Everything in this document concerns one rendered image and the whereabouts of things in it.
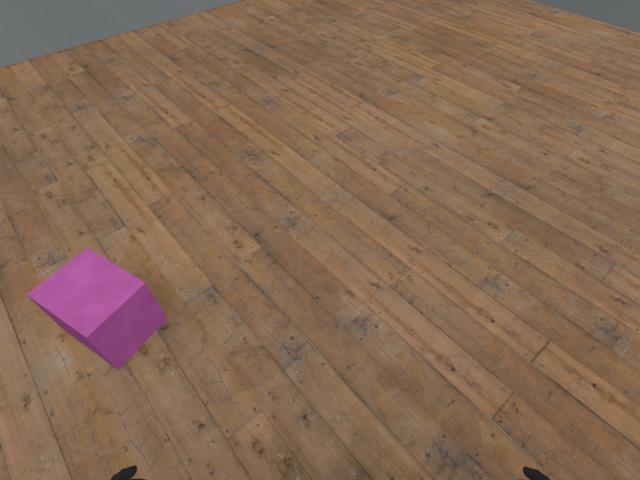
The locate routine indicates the carton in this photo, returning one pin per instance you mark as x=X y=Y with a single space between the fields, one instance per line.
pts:
x=106 y=308

